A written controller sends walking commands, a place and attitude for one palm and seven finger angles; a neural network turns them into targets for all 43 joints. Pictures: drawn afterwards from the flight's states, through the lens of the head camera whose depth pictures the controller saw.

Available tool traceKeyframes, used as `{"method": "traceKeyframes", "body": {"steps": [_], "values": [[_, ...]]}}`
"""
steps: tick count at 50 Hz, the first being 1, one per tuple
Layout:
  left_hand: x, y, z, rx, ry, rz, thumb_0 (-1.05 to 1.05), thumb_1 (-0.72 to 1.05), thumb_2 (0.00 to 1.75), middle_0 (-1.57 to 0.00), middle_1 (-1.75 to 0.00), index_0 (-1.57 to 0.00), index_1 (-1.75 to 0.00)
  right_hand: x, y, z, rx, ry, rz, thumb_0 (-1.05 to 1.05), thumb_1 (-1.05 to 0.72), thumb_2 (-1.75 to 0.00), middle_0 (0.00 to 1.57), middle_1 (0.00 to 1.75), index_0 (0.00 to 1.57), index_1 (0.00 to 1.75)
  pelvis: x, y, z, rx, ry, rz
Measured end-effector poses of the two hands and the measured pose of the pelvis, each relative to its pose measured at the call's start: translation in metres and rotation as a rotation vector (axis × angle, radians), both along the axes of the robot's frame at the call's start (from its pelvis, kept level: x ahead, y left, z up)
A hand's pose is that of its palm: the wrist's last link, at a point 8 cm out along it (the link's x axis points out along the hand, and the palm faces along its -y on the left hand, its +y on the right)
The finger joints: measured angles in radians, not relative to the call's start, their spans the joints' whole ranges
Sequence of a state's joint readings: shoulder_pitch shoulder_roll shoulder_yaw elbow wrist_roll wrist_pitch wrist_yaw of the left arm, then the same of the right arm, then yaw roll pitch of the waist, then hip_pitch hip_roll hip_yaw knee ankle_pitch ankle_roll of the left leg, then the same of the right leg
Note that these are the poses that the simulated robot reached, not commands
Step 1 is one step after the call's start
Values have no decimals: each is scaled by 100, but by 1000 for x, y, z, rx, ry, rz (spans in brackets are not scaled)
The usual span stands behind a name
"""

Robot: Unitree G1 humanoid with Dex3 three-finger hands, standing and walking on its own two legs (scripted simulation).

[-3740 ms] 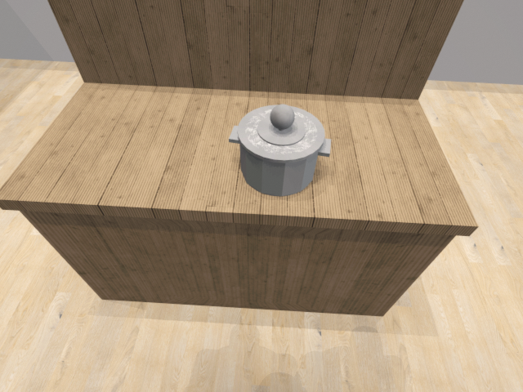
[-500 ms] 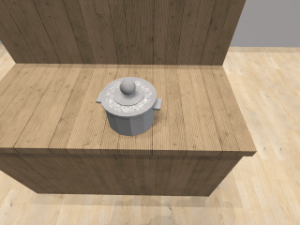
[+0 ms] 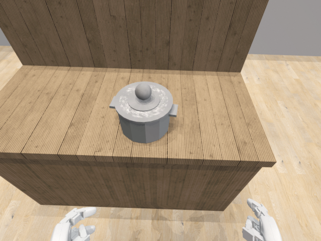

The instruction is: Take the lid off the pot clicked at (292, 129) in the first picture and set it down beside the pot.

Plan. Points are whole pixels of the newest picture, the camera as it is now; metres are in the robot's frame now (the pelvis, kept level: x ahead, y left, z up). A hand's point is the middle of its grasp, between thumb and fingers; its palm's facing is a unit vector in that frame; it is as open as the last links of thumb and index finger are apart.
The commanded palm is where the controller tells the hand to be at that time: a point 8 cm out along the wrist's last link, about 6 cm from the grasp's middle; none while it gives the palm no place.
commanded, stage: lift the closed hand beside the body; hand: left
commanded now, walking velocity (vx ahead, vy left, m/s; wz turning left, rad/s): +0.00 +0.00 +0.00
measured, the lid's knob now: (143, 91) +0.54 +0.08 +0.05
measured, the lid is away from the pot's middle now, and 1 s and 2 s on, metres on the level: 0.00 0.00 0.00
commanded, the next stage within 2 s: raise the hand higher, near the body in 0.28 s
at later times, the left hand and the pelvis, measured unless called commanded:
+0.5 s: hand (55, 236) +0.14 +0.26 -0.05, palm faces +0.27 -0.89 -0.38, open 3.1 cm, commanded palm +0.10 +0.28 -0.01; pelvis +0.02 +0.02 +0.00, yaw +1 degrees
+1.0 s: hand (47, 208) +0.18 +0.25 +0.05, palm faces +0.29 -0.87 -0.40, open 3.1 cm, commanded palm +0.13 +0.28 +0.08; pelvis +0.02 +0.01 +0.00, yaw +0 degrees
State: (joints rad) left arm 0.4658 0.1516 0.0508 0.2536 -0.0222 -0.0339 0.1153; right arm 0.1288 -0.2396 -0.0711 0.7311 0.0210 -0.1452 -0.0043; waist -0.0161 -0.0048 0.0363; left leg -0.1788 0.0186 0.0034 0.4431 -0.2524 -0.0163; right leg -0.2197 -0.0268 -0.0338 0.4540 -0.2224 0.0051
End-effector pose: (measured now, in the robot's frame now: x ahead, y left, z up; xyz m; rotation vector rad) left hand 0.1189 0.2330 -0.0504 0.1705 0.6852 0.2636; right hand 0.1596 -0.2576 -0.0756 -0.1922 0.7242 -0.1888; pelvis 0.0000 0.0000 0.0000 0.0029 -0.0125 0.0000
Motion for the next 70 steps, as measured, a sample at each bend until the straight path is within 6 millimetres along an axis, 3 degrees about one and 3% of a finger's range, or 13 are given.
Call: {"method": "traceKeyframes", "body": {"steps": [4, 9, 12, 16, 20, 24, 29, 37, 48, 64, 70], "values": [[-23, 14, -7, 15, 49, 54, 1, 90, 90, -76, -90, -75, -90, 35, 13, 16, -24, -77, 88, 1, -91, -90, 19, 30, 19, 30, -2, 1, -1, -8, 1, 21], [-28, 30, 4, 49, 47, 101, 1, 90, 90, -97, -114, -97, -114, 51, 37, 17, -24, -89, 164, 1, -91, -90, 19, 30, 19, 30, 2, 4, -1, -13, 8, 32], [-23, 37, 11, 74, 22, 113, 1, 90, 90, -109, -126, -108, -127, 51, 51, 9, 9, -65, 172, 1, -90, -90, 19, 30, 19, 30, 8, 8, -1, -12, 14, 36], [-20, 43, 5, 73, 62, 118, 1, 90, 90, -119, -138, -119, -138, 39, 63, -4, 49, 1, 157, 1, -90, -90, 20, 30, 20, 30, 12, 11, -1, -10, 18, 29], [-12, 53, 20, 104, 26, 118, 1, 90, 90, -125, -144, -124, -144, 23, 66, -15, 61, 63, 140, 1, -90, -90, 20, 30, 20, 30, 17, 14, 0, -11, 17, 21], [-5, 62, 31, 146, 1, 103, 1, 90, 90, -127, -147, -127, -147, 11, 64, -24, 71, 106, 111, 1, -90, -90, 20, 30, 20, 30, 21, 17, 0, -10, 22, 17], [0, 56, 44, 150, -38, 43, 1, 90, 90, -129, -149, -128, -149, 6, 56, -23, 56, 104, 87, 1, -90, -90, 20, 30, 20, 30, 23, 20, 0, -11, 24, 9], [14, 56, 74, 190, -178, 12, 1, 90, 90, -129, -149, -129, -150, 23, 47, -11, 25, 40, 81, 1, -90, -90, 20, 30, 20, 30, 24, 17, 1, -13, 12, 6], [21, 54, 115, 250, -342, -15, 1, 90, 90, -130, -150, -129, -150, 49, 53, 3, 32, -52, 122, 1, -90, -90, 20, 30, 20, 30, 24, 12, 2, -17, -6, 4], [36, 49, 175, 350, -577, -70, 1, 89, 90, -130, -150, -130, -150, 38, 55, -3, 45, -38, 136, 1, -90, -90, 20, 30, 20, 30, 19, 8, 3, -20, -24, -2], [48, 37, 189, 881, -373, -393, 1, 86, 89, -127, -148, -127, -148, 35, 48, -12, 50, 35, 172, 1, -90, -90, 20, 30, 20, 30, 12, 9, -3, -10, 23, -18]]}}
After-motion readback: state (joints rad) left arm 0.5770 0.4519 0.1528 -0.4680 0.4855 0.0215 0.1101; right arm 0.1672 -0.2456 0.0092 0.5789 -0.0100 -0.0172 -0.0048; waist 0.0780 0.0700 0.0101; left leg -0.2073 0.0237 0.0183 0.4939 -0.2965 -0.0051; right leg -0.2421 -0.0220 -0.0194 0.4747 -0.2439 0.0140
